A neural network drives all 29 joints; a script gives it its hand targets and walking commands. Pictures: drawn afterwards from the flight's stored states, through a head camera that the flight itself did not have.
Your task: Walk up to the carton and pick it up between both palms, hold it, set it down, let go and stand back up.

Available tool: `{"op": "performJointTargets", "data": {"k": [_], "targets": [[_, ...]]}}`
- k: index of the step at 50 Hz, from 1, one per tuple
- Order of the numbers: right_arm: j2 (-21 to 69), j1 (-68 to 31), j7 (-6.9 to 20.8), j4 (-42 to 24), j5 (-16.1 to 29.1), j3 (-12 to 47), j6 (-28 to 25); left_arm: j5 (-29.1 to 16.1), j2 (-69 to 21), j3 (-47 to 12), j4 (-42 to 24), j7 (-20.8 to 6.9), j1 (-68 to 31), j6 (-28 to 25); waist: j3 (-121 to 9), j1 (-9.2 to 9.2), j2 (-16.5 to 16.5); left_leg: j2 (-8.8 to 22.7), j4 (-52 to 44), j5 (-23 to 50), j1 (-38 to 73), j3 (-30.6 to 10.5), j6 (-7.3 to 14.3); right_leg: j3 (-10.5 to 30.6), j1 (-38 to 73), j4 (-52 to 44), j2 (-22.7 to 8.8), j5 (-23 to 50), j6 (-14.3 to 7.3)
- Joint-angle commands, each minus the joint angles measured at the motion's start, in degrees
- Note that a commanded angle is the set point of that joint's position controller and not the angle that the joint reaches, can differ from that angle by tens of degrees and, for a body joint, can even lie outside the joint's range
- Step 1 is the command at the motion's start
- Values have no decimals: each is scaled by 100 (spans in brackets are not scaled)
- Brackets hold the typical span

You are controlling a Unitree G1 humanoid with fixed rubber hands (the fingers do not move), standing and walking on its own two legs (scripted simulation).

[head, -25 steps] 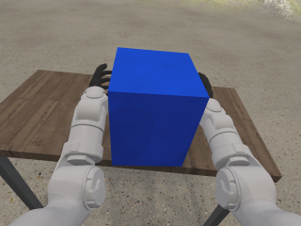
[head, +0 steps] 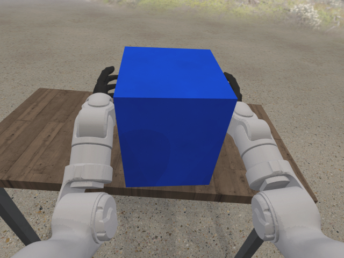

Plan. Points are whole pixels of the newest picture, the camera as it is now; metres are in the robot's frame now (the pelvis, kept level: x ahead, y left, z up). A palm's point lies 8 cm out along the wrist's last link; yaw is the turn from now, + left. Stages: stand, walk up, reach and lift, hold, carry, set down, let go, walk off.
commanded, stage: reach and lift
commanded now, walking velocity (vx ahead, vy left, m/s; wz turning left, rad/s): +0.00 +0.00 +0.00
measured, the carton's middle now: (168, 117) +0.39 +0.00 +0.19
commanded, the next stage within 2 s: hold in 1.24 s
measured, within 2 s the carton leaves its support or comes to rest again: neither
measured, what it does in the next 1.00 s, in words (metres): stands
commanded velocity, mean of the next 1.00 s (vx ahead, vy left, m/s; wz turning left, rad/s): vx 0.00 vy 0.00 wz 0.00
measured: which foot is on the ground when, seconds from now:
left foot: down 0.00-1.00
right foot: down 0.00-1.00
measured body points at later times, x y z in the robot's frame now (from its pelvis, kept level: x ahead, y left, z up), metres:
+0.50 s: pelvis +0.00 +0.00 +0.00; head -0.07 +0.02 +0.44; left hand +0.40 +0.14 +0.26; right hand +0.40 -0.15 +0.26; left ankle +0.04 +0.09 -0.75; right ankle +0.00 -0.10 -0.75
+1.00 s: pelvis +0.01 -0.01 +0.00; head -0.07 +0.01 +0.44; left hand +0.40 +0.14 +0.29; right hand +0.40 -0.16 +0.28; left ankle +0.04 +0.09 -0.75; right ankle +0.00 -0.10 -0.75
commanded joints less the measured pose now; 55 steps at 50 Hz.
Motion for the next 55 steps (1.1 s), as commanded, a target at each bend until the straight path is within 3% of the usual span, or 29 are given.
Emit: {"op": "performJointTargets", "data": {"k": [1, 16, 34, 55], "targets": [[3578, -5026, 490, -2118, 599, 1581, -171, -798, -3531, -2315, -956, -840, -4046, -436, -2467, -38, 360, -7, 61, 1346, 1542, -489, -302, 205, -234, -82, 131, 1164, 403], [3641, -5298, 401, -2089, 824, 1600, 266, -875, -3460, -2229, -831, -942, -4362, -157, -2402, -23, 337, 6, -86, 785, 1211, -461, -220, 306, -285, -101, 151, 767, 388], [3655, -5466, 266, -2275, 1277, 1771, 641, -1040, -3383, -2194, -1014, -988, -4666, -1, -2633, -30, 391, -43, 83, 1314, 1290, -462, -313, 374, -216, -35, 200, 1259, 448], [3574, -5723, 207, -2156, 1561, 1719, 1036, -1153, -3212, -2051, -877, -1024, -5023, 212, -2670, 8, 378, -45, 85, 1200, 1130, -471, -307, 472, -296, -41, 196, 1267, 476]]}}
